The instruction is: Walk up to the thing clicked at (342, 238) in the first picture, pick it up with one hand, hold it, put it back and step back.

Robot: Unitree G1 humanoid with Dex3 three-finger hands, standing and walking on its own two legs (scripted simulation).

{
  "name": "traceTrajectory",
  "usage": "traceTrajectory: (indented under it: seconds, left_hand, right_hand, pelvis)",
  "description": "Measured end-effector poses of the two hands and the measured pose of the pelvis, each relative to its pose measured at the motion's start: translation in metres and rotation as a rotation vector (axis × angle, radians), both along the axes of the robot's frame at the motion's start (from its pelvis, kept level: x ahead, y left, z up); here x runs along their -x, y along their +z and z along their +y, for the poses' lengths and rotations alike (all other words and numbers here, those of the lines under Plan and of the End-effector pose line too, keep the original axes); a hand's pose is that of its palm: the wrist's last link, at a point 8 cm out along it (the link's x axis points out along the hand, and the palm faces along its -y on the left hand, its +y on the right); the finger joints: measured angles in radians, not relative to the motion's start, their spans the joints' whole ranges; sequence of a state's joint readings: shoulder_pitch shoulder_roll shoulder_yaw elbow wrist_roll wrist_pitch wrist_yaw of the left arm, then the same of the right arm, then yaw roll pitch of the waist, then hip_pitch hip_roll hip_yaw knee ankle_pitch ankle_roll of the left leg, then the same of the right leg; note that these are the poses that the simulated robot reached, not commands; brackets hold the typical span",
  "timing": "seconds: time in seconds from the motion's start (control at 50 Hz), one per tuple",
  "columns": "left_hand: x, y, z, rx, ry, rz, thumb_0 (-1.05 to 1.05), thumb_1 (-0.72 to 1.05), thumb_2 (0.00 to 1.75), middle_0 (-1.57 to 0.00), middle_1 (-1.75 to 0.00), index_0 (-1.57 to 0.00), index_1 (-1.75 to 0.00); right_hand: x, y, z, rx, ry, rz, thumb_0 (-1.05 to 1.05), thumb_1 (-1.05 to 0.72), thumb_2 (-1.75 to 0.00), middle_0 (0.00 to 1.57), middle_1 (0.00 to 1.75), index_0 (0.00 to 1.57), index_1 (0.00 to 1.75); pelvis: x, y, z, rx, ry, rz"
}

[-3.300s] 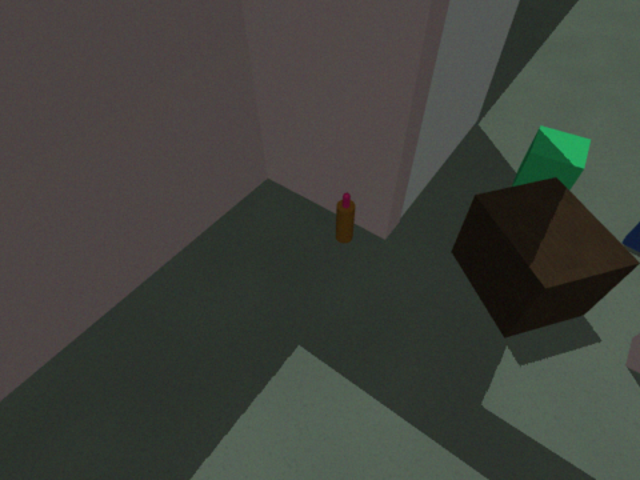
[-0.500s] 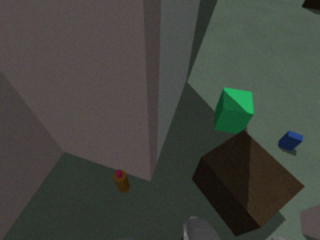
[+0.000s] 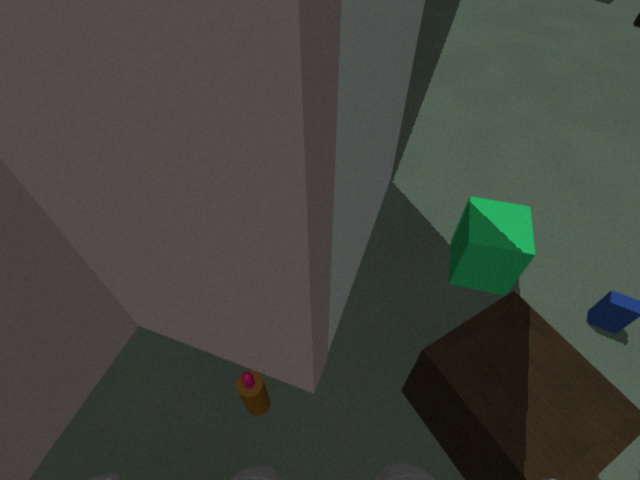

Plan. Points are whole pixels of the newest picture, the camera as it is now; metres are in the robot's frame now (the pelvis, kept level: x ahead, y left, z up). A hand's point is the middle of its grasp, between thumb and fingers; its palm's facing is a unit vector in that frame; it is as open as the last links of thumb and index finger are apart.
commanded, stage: walk up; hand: left
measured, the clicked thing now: (252, 390) +0.40 +0.20 -0.63
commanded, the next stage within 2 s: stand in 1.18 s
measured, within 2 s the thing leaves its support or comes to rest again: neither
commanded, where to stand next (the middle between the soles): +0.05 +0.00 m, yaw +0 degrees
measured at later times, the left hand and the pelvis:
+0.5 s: hand out of the picture +0.11 +0.25 -0.13, palm faces +0.01 -0.94 -0.35, open 7.3 cm; pelvis +0.02 +0.00 +0.03, yaw +1 degrees
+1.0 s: hand out of the picture +0.11 +0.25 -0.13, palm faces +0.00 -0.94 -0.33, open 7.3 cm; pelvis +0.03 +0.00 +0.03, yaw +1 degrees
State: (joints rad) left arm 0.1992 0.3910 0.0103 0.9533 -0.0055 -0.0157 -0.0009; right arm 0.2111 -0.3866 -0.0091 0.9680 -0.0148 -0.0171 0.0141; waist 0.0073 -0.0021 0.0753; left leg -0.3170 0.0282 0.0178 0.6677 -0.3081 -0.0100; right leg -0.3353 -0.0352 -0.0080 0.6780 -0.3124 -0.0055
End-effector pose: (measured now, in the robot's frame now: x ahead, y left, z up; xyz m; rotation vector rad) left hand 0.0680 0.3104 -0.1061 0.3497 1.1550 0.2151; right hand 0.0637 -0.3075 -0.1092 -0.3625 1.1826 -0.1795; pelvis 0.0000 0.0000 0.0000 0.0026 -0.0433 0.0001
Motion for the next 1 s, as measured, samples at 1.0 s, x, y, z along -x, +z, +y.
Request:
traceTrajectory:
  seconds: [1.0]
  left_hand:
    - [-0.039,0.014,-0.019,0.050,0.033,0.064,0.01,0.91,0.90,-0.20,-0.30,-0.21,-0.30]
  right_hand:
    - [-0.024,0.013,0.007,-0.032,-0.057,0.080,0.00,-0.91,-0.90,0.20,0.30,0.20,0.30]
  pelvis:
    - [-0.028,0.028,-0.003,0.003,0.013,0.010]
